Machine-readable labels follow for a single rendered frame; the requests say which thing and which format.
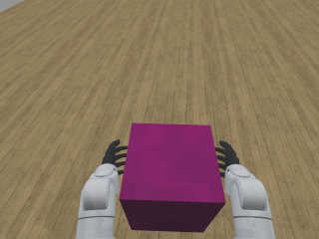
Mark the robot left forearm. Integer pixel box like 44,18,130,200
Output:
76,163,120,239

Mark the right robot hand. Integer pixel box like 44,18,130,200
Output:
215,140,240,178

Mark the robot right forearm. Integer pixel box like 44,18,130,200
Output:
224,164,276,239

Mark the carton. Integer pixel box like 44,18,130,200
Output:
119,122,226,233

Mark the left robot hand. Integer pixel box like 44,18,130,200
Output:
102,139,128,175

